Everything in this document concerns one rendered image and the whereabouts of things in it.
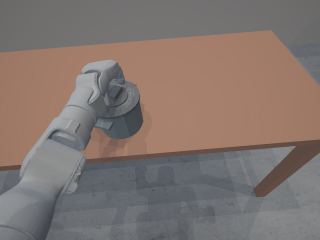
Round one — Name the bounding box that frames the lid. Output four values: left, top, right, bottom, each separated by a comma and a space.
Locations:
99, 80, 140, 119

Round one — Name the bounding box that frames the left robot forearm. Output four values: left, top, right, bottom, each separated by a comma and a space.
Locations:
19, 68, 110, 181

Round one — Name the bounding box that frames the knob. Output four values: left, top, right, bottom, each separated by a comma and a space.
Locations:
108, 84, 123, 101

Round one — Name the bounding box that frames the table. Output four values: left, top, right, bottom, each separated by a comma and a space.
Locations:
0, 30, 320, 198

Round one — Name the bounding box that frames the robot left upper arm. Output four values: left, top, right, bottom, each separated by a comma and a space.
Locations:
0, 138, 87, 240

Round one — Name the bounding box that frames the pot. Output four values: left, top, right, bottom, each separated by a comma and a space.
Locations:
94, 83, 143, 139

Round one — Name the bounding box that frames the robot left hand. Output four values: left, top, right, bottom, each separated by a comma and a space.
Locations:
81, 59, 126, 106

